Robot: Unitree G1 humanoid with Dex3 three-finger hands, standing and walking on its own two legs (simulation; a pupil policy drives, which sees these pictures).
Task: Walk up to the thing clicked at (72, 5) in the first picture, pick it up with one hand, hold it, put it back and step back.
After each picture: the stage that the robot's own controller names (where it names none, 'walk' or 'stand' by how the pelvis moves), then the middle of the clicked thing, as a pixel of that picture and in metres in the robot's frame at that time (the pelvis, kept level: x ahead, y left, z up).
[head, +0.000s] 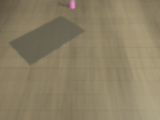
stand; out of the picture +2.21 +0.17 -0.65
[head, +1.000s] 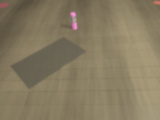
walk; (73, 21) +2.08 +0.30 -0.64
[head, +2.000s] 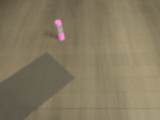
walk; (59, 30) +1.45 +0.38 -0.65
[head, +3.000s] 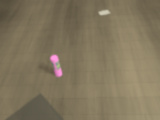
walk; (56, 66) +0.99 +0.35 -0.65
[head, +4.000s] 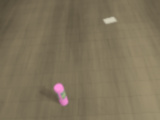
walk; (61, 95) +0.65 +0.26 -0.65
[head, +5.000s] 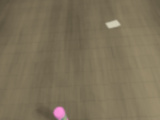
stand; (61, 117) +0.42 +0.22 -0.64
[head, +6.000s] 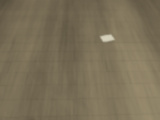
stand; out of the picture +0.36 +0.19 -0.65
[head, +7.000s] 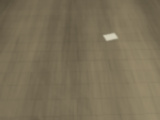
stand; out of the picture +0.35 +0.19 -0.66
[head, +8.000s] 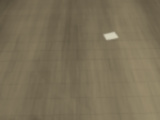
stand; out of the picture +0.36 +0.21 -0.66
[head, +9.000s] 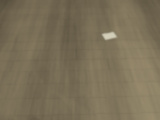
stand; out of the picture +0.36 +0.21 -0.66
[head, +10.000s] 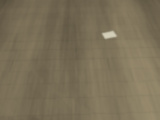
go down; out of the picture +0.35 +0.21 -0.66
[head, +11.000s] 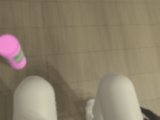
go down; (13, 54) +0.43 +0.24 -0.25
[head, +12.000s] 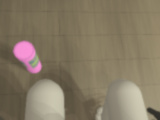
approach; (30, 59) +0.43 +0.23 -0.26
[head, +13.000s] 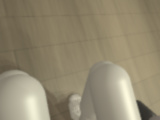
close in; out of the picture +0.42 +0.26 -0.16
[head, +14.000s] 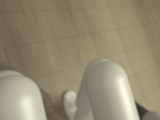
close; out of the picture +0.42 +0.28 -0.16
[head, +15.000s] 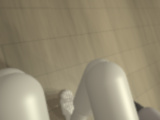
lift; out of the picture +0.39 +0.27 -0.16
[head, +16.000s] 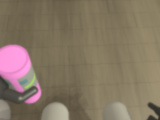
lift; (23, 80) +0.32 +0.19 +0.02
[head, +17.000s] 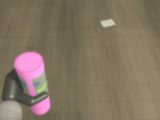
hold; (35, 87) +0.31 +0.17 +0.03
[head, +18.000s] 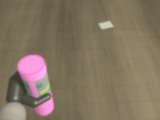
hold; (39, 89) +0.31 +0.16 +0.02
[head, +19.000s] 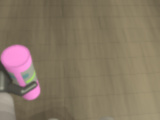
crouch; (24, 77) +0.36 +0.19 -0.03
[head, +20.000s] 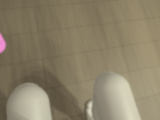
lower; out of the picture +0.49 +0.25 -0.04
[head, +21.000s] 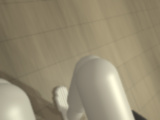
lower; out of the picture +0.46 +0.28 -0.16
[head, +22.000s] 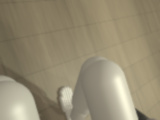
lower; out of the picture +0.44 +0.29 -0.16
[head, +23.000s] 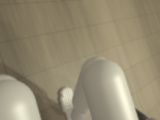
lower; out of the picture +0.44 +0.28 -0.16
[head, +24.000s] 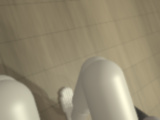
lower; out of the picture +0.43 +0.27 -0.16
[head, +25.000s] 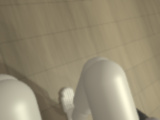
open; out of the picture +0.43 +0.26 -0.16
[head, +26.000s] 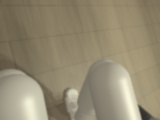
stand; out of the picture +0.42 +0.26 -0.17
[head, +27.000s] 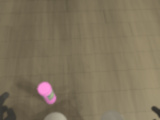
stand; (47, 94) +0.41 +0.20 -0.48
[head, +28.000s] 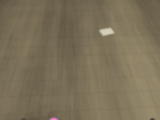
stand; out of the picture +0.37 +0.19 -0.60
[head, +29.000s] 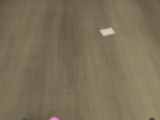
stand; out of the picture +0.38 +0.19 -0.60
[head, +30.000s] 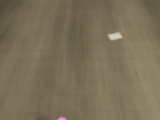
stand; out of the picture +0.40 +0.18 -0.65
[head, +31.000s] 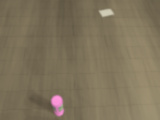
walk; (58, 106) +0.43 +0.14 -0.62
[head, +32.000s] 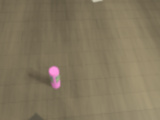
walk; (55, 78) +0.63 +0.19 -0.64
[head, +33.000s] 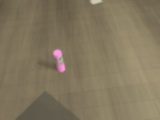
stand; (59, 61) +0.93 +0.31 -0.64
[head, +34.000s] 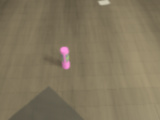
stand; (65, 58) +0.97 +0.20 -0.65
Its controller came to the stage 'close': yes
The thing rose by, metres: 0.67
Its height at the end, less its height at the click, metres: +0.00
